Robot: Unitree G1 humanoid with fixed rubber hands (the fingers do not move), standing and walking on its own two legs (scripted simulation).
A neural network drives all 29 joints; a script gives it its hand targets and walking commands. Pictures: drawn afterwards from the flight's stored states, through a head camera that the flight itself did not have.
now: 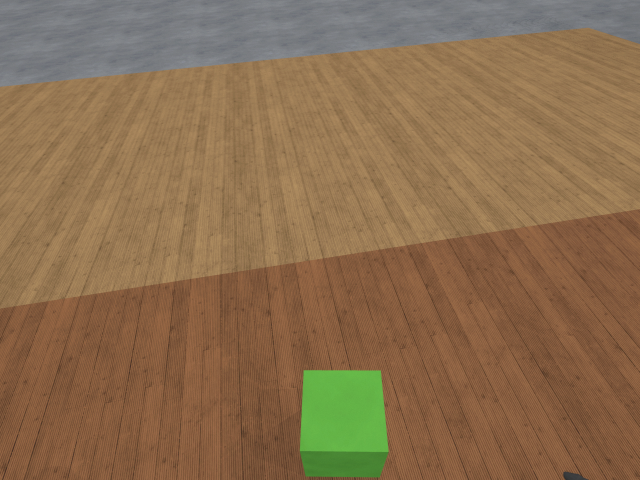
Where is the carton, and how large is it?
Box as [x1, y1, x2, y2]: [300, 370, 388, 476]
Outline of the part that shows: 304,370 300,453 305,475 379,476 388,451 380,371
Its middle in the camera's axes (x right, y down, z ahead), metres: +0.06 +0.52 +1.07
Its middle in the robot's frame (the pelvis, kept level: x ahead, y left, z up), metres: +0.42 -0.02 -0.66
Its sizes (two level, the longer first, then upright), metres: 0.210 0.200 0.250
